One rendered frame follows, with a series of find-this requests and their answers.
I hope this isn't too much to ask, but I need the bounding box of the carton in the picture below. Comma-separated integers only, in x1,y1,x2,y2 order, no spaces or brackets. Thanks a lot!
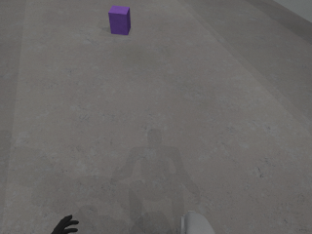
108,5,131,35

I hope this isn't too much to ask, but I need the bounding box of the right robot thigh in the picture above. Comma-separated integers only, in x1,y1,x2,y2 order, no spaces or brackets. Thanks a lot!
179,213,215,234

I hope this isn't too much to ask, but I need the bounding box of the left robot hand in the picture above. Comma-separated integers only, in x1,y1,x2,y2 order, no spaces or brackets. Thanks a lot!
51,214,79,234

